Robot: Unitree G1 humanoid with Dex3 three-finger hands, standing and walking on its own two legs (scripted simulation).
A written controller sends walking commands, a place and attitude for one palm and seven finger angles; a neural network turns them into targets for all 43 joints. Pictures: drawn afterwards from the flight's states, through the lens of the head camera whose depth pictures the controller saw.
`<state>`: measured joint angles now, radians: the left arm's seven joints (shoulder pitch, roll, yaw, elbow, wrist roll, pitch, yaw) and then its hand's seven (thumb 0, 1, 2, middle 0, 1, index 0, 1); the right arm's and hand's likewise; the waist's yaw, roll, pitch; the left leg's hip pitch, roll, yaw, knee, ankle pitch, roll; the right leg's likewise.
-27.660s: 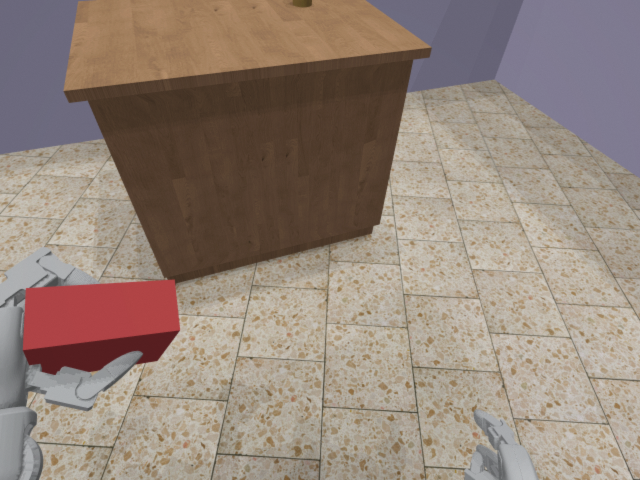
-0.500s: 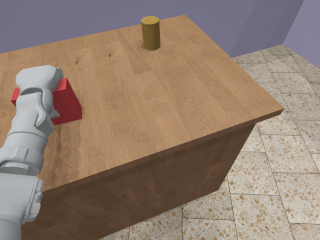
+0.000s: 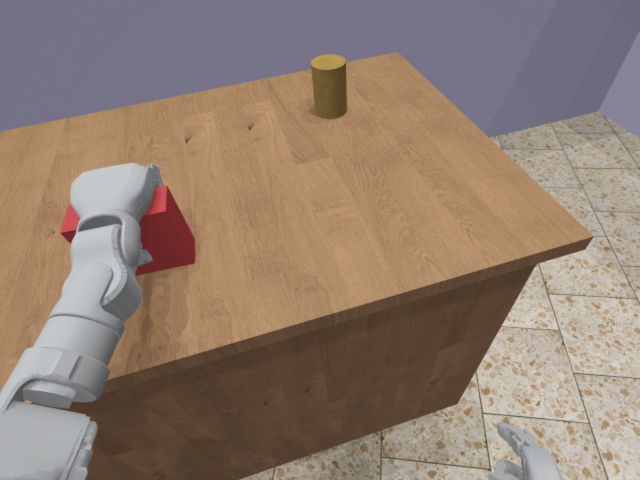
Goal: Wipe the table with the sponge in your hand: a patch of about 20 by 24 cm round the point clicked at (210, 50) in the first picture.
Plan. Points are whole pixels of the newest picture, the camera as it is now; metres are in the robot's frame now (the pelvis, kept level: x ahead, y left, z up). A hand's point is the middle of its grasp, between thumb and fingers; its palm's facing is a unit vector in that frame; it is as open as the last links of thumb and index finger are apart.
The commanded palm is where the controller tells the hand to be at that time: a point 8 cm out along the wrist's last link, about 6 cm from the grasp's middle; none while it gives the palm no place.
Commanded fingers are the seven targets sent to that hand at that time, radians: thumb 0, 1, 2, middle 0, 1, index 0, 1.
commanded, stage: wipe back along the middle lane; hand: left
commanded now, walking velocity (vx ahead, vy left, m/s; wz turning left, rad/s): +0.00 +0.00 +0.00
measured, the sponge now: (141, 244) +0.38 +0.29 +0.09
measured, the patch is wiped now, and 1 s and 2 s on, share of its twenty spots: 0.50 0.75 0.85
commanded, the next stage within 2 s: slide across to the third lane in 0.82 s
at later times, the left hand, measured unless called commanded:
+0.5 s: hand (135, 253) +0.33 +0.26 +0.13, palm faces +0.08 -0.02 -1.00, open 9.4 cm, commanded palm +0.29 +0.25 +0.16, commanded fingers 0.00 0.10 1.30 -1.20 -1.60 -1.20 -1.60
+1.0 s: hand (135, 282) +0.29 +0.24 +0.13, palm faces +0.10 -0.05 -0.99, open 9.4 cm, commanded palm +0.25 +0.22 +0.16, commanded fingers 0.00 0.10 1.30 -1.20 -1.60 -1.20 -1.60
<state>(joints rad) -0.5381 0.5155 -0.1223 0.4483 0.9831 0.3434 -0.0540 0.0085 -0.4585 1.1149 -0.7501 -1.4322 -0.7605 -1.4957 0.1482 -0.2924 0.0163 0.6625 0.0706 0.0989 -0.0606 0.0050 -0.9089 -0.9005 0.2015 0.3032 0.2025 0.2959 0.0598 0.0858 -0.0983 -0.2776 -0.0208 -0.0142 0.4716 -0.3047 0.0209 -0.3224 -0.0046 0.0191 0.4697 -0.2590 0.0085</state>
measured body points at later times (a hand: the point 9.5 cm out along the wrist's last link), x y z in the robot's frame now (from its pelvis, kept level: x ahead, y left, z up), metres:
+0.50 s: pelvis +0.00 +0.00 +0.00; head +0.00 -0.04 +0.45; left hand +0.32 +0.26 +0.19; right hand +0.22 -0.21 -0.10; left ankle -0.05 +0.11 -0.74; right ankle -0.02 -0.13 -0.74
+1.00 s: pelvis -0.01 -0.01 +0.00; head -0.02 -0.06 +0.45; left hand +0.28 +0.24 +0.19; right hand +0.22 -0.22 -0.09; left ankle -0.05 +0.11 -0.74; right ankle -0.02 -0.13 -0.74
